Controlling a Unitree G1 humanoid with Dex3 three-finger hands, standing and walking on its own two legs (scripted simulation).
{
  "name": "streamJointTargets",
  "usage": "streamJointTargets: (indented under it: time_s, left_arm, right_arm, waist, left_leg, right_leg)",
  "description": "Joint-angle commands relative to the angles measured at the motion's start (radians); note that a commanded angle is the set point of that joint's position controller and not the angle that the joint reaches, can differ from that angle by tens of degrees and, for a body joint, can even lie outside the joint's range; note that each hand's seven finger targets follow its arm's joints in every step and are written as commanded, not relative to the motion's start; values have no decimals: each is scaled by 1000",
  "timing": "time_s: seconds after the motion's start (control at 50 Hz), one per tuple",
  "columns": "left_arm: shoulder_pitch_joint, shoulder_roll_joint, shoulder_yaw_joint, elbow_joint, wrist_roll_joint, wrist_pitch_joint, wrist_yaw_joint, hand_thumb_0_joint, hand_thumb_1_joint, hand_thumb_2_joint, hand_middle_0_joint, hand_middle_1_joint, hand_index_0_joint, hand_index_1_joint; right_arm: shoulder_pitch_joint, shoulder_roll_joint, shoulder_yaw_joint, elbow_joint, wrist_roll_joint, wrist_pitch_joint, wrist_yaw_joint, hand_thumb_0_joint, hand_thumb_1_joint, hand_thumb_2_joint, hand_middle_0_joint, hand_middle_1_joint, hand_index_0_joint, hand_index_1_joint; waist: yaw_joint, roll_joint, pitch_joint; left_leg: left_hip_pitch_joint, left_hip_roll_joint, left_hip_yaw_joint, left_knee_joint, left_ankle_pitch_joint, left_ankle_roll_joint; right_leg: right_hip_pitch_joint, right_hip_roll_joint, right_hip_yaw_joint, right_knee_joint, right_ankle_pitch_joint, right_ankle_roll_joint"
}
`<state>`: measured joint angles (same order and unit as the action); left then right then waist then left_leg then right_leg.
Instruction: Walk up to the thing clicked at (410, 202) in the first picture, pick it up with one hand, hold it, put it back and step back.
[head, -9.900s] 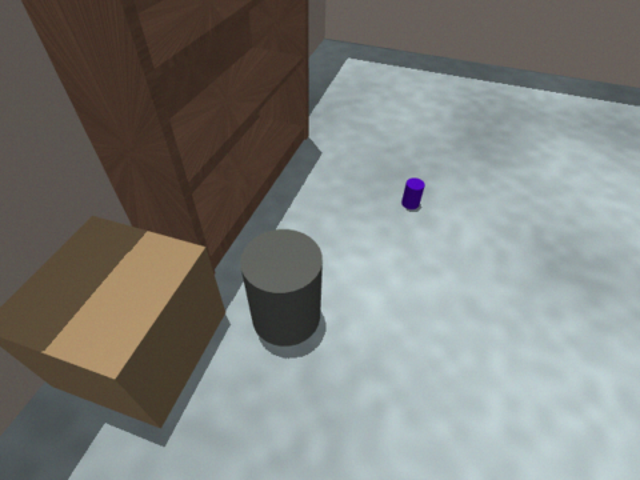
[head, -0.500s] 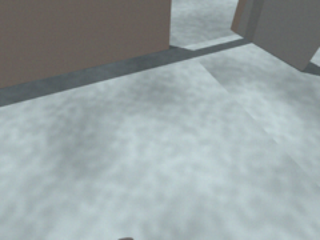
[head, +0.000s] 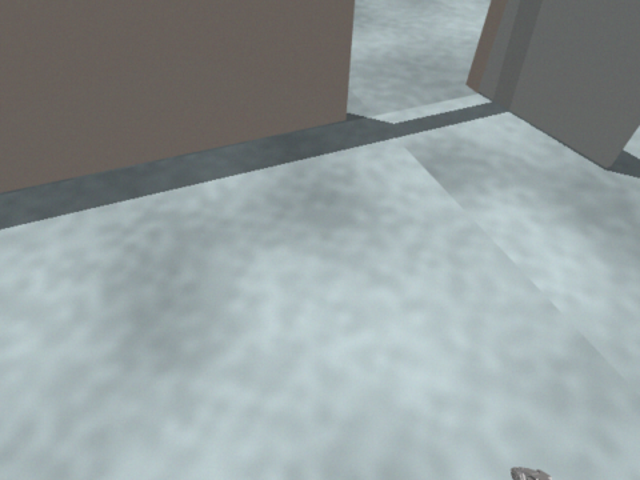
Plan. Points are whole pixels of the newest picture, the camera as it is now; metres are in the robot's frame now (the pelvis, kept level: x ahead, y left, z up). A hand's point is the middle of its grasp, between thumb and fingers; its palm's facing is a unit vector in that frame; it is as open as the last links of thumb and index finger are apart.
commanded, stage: walk up
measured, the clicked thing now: out of the picture +0.05 +0.59 -0.71
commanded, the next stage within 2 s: stand in 0.18 s
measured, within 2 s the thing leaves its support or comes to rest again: neither
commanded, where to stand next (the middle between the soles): +0.07 -0.01 m, yaw +0 degrees
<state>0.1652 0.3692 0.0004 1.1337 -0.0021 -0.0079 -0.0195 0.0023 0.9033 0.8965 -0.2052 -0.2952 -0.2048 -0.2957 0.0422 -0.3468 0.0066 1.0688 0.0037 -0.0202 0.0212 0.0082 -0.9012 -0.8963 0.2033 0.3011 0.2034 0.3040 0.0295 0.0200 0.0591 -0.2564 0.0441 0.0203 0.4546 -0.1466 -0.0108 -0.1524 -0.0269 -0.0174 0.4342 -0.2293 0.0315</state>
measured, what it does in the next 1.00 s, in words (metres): stands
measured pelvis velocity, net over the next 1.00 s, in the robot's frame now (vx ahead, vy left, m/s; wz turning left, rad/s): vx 0.03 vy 0.00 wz -0.01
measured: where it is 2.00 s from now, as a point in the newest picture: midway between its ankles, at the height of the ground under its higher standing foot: outside the picture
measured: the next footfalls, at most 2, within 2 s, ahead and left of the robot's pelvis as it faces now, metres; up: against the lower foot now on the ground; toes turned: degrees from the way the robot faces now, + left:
none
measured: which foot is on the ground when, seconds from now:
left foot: down 0.00-1.00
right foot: down 0.00-1.00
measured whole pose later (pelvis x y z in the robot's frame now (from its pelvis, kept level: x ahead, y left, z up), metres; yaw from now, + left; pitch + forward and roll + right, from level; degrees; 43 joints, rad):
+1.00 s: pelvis +0.03 +0.00 +0.01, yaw -1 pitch -2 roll +0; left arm 0.10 0.35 0.00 1.14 0.01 -0.01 -0.01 0.00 0.90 0.90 -0.21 -0.30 -0.20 -0.30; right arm 0.06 -0.34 -0.01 1.15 -0.01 -0.01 0.01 0.01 -0.90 -0.90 0.20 0.30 0.20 0.30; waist 0.00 -0.01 0.05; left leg -0.18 0.03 0.04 0.33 -0.12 -0.01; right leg -0.08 -0.04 -0.01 0.32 -0.20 0.04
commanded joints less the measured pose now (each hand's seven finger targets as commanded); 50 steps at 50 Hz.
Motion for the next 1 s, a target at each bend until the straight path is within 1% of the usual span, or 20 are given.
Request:
streamJointTargets:
  time_s: [0.0,0.08,0.14,0.18,0.26,0.28,0.32,0.36,0.4,0.44,0.46,0.48,0.5,0.52,0.58,0.7,0.8,0.9,0.94,0.98]
  left_arm:
    - [-90,210,36,-52,8,-30,16,0,900,900,-200,-300,-200,-300]
    - [-98,201,39,-39,5,-29,16,0,900,900,-200,-300,-200,-300]
    - [-91,199,41,-35,5,-23,17,0,900,900,-200,-300,-200,-300]
    - [-96,213,39,-32,10,-29,20,0,900,900,-200,-300,-200,-300]
    - [-98,209,40,-37,12,-28,23,0,900,900,-200,-300,-200,-300]
    - [-92,209,39,-35,13,-27,22,0,900,900,-200,-300,-200,-300]
    - [-100,209,39,-37,13,-27,22,0,900,900,-200,-300,-200,-300]
    - [-100,206,40,-38,12,-23,21,0,900,900,-200,-300,-200,-300]
    - [-104,206,40,-43,12,-24,20,0,900,900,-200,-300,-200,-300]
    - [-109,204,40,-45,12,-27,21,0,900,900,-200,-300,-200,-300]
    - [-114,203,40,-48,11,-29,22,0,900,900,-200,-300,-200,-300]
    - [-119,202,40,-48,9,-27,22,0,900,900,-200,-300,-200,-300]
    - [-121,199,41,-49,8,-27,22,0,900,900,-200,-300,-200,-300]
    - [-113,194,38,-45,6,-25,22,0,900,900,-200,-300,-200,-300]
    - [-117,189,38,-43,8,-19,21,0,900,900,-200,-300,-200,-300]
    - [-118,192,38,-51,10,-22,23,0,900,900,-200,-300,-200,-300]
    - [-114,189,37,-52,11,-20,22,0,900,900,-200,-300,-200,-300]
    - [-115,191,37,-60,11,-25,26,0,900,900,-200,-300,-200,-300]
    - [-118,197,40,-59,10,-23,26,0,900,900,-200,-300,-200,-300]
    - [-108,192,39,-56,13,-21,26,0,900,900,-200,-300,-200,-300]
  right_arm:
    - [-37,-228,-50,-21,-2,-17,-15,0,-900,-900,200,300,200,300]
    - [-29,-223,-50,2,-3,-18,-16,0,-900,-900,200,300,200,300]
    - [-42,-221,-48,12,-7,-16,-17,0,-900,-900,200,300,200,300]
    - [-48,-208,-49,11,-13,-12,-14,0,-900,-900,200,300,200,300]
    - [-49,-219,-54,20,-13,-8,-13,0,-900,-900,200,300,200,300]
    - [-44,-215,-53,19,-12,-5,-13,0,-900,-900,200,300,200,300]
    - [-37,-214,-54,24,-12,-7,-13,0,-900,-900,200,300,200,300]
    - [-34,-222,-54,26,-13,-6,-15,0,-900,-900,200,300,200,300]
    - [-31,-218,-54,26,-12,-6,-14,0,-900,-900,200,300,200,300]
    - [-25,-215,-53,29,-11,-10,-16,0,-900,-900,200,300,200,300]
    - [-26,-216,-53,31,-12,-14,-17,0,-900,-900,200,300,200,300]
    - [-14,-217,-52,35,-11,-14,-18,0,-900,-900,200,300,200,300]
    - [-11,-222,-53,37,-11,-16,-20,0,-900,-900,200,300,200,300]
    - [-17,-219,-53,40,-10,-15,-20,0,-900,-900,200,300,200,300]
    - [-4,-224,-53,42,-11,-12,-22,0,-900,-900,200,300,200,300]
    - [-15,-220,-54,40,-12,-13,-23,0,-900,-900,200,300,200,300]
    - [-24,-216,-54,36,-11,-12,-23,0,-900,-900,200,300,200,300]
    - [-26,-218,-56,33,-13,-12,-22,0,-900,-900,200,300,200,300]
    - [-24,-212,-55,32,-13,-10,-23,0,-900,-900,200,300,200,300]
    - [-31,-213,-55,30,-13,-9,-23,0,-900,-900,200,300,200,300]
  waist:
    - [-41,-68,-73]
    - [-39,-60,-84]
    - [-30,-38,-69]
    - [-34,-39,-52]
    - [-27,-14,-58]
    - [-30,-23,-51]
    - [-33,-5,-75]
    - [-32,21,-67]
    - [-31,9,-82]
    - [-33,2,-121]
    - [-32,1,-142]
    - [-36,-4,-137]
    - [-34,5,-155]
    - [-33,-2,-122]
    - [-38,-8,-99]
    - [-37,-10,-118]
    - [-40,-14,-101]
    - [-40,-18,-123]
    - [-42,-17,-123]
    - [-40,-10,-99]
  left_leg:
    - [147,82,-103,-101,-41,37]
    - [156,83,-95,-121,26,26]
    - [135,85,-103,-153,-37,23]
    - [129,87,-104,-158,-11,17]
    - [95,87,-109,-176,-42,17]
    - [91,83,-108,-176,-60,16]
    - [112,87,-105,-178,-45,16]
    - [78,91,-118,-200,-110,15]
    - [79,89,-114,-195,-78,17]
    - [118,93,-103,-173,21,20]
    - [141,98,-102,-157,100,22]
    - [137,98,-100,-160,109,21]
    - [153,103,-97,-150,160,24]
    - [135,100,-100,-160,127,21]
    - [117,97,-102,-182,36,19]
    - [158,103,-94,-158,150,20]
    - [157,99,-93,-172,98,17]
    - [181,101,-84,-152,176,20]
    - [183,101,-82,-157,170,20]
    - [168,97,-86,-169,108,19]
  right_leg:
    - [-91,-107,115,-171,5,-58]
    - [-53,-107,100,-171,43,-51]
    - [-44,-104,95,-178,8,-50]
    - [-52,-114,111,-186,-16,-45]
    - [-18,-109,102,-181,-22,-43]
    - [-31,-107,100,-189,-48,-41]
    - [-21,-110,102,-178,-24,-44]
    - [-13,-100,91,-169,-42,-43]
    - [5,-105,92,-167,-15,-44]
    - [24,-114,95,-159,60,-43]
    - [38,-118,95,-154,113,-41]
    - [37,-114,89,-151,105,-40]
    - [55,-117,90,-143,148,-40]
    - [36,-110,82,-152,115,-38]
    - [30,-107,81,-160,69,-39]
    - [32,-115,81,-159,137,-38]
    - [17,-110,76,-168,103,-35]
    - [35,-119,79,-172,168,-34]
    - [34,-118,77,-168,154,-34]
    - [20,-113,74,-181,107,-33]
